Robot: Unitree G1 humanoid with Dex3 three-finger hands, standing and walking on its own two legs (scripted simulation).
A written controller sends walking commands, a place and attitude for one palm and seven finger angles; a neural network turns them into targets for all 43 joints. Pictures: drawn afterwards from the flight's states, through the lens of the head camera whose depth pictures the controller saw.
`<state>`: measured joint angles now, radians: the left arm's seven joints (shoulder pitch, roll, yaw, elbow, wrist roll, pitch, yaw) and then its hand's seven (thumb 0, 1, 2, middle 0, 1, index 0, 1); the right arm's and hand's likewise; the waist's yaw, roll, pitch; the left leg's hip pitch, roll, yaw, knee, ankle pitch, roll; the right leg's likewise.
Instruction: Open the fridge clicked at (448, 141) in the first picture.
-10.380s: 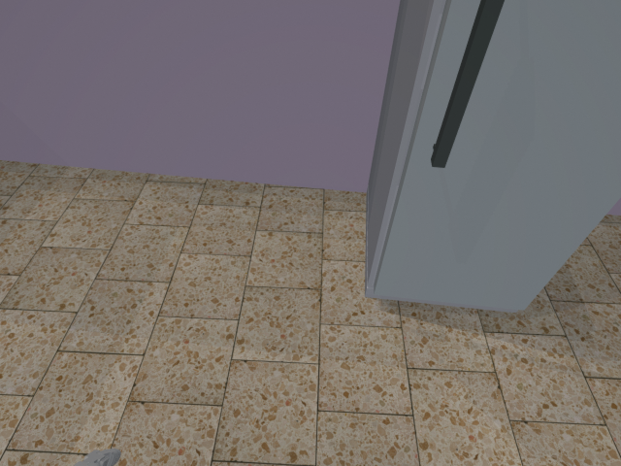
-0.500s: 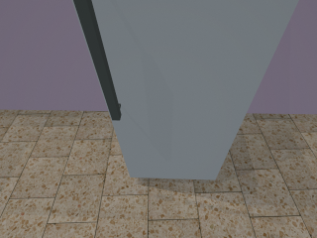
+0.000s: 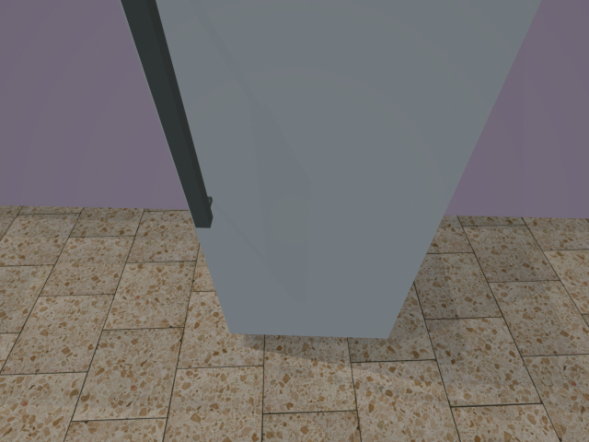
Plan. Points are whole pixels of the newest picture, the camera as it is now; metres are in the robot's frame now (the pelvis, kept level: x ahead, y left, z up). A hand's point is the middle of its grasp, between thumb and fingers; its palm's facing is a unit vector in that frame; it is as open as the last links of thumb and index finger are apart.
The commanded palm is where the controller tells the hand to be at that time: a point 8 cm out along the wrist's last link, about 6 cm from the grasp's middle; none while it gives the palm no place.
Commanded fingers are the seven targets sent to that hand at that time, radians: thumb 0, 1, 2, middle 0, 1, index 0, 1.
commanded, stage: look again from close up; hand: left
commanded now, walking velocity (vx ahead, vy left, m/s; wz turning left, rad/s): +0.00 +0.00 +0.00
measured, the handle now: (176, 105) +0.52 +0.21 +0.20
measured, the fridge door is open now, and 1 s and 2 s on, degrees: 0 0 0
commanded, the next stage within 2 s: shuffle to correct the standing spot in 0.68 s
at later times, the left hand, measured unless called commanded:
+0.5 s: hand out of the picture +0.01 +0.20 -0.17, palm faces +0.02 -0.97 -0.23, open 7.3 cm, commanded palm none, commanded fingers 0.00 0.90 0.90 -0.20 -0.30 -0.20 -0.30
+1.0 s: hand out of the picture +0.02 +0.20 -0.18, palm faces +0.05 -0.98 -0.19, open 7.3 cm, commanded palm none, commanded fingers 0.00 0.90 0.90 -0.20 -0.30 -0.20 -0.30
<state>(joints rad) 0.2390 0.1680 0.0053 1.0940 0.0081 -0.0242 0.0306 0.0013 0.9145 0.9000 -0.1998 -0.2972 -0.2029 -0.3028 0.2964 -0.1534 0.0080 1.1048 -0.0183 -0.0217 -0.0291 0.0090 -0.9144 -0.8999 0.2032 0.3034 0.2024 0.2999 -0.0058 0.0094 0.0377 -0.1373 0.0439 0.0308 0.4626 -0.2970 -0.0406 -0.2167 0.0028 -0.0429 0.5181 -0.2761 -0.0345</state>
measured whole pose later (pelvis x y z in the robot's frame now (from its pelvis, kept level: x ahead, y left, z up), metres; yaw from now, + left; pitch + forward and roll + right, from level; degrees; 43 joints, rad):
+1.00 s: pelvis +0.01 +0.02 +0.00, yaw +0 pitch -1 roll -1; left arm 0.28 0.18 0.02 1.07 0.02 -0.01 0.02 0.00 0.91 0.90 -0.20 -0.30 -0.20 -0.30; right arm 0.30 -0.17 0.00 1.10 -0.03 0.00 -0.01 0.01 -0.91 -0.90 0.20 0.30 0.20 0.30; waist 0.01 0.00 0.03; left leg -0.19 0.05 0.03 0.56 -0.36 0.00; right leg -0.23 0.00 -0.05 0.54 -0.31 -0.02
